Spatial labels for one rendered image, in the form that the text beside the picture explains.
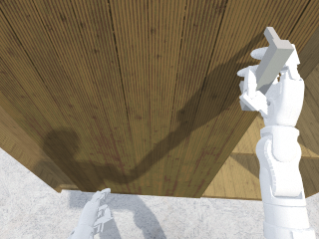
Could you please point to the robot left hand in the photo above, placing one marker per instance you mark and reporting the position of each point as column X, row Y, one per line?
column 92, row 213

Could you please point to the left robot forearm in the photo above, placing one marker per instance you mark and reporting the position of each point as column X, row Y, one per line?
column 82, row 232

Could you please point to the right robot forearm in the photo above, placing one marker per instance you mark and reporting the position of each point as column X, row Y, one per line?
column 281, row 185

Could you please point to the wardrobe door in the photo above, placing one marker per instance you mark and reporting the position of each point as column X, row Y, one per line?
column 139, row 96
column 18, row 135

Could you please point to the handle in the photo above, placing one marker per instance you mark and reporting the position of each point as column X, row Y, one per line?
column 274, row 59

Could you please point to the robot right hand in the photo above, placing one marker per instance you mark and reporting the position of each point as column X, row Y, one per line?
column 286, row 96

